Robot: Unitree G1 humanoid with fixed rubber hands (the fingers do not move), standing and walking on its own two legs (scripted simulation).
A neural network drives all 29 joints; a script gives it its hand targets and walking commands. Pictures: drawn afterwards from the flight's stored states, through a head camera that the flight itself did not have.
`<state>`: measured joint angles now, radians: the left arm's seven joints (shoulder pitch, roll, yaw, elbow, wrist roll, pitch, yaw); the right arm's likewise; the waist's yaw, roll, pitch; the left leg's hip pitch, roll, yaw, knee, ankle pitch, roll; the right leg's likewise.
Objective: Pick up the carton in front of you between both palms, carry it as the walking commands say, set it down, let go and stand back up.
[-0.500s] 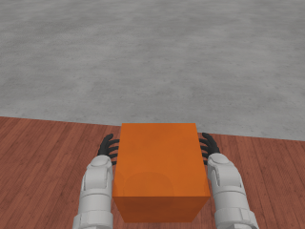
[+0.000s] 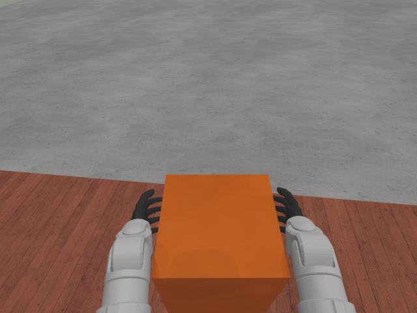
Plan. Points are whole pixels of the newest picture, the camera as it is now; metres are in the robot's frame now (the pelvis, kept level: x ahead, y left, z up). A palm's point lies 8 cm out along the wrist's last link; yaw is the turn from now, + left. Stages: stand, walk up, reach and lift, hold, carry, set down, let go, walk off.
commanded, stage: hold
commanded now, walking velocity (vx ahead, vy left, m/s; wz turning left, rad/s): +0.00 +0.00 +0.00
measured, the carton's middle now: (216, 247) +0.27 +0.00 -0.03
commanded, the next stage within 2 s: carry in 1.04 s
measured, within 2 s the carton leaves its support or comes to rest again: neither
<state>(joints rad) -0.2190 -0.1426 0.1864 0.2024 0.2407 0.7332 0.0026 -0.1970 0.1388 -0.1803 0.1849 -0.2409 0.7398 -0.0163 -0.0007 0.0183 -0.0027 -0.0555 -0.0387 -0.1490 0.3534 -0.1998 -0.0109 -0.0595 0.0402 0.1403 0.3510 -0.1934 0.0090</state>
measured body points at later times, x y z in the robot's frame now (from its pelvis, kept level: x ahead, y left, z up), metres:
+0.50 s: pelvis -0.02 +0.00 +0.00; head -0.06 -0.01 +0.44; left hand +0.29 +0.15 +0.04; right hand +0.28 -0.15 +0.04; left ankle +0.00 +0.13 -0.75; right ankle +0.01 -0.13 -0.75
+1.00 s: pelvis -0.01 +0.00 +0.00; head -0.05 -0.01 +0.45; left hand +0.29 +0.15 +0.04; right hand +0.29 -0.15 +0.03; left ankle +0.00 +0.13 -0.75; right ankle +0.01 -0.13 -0.75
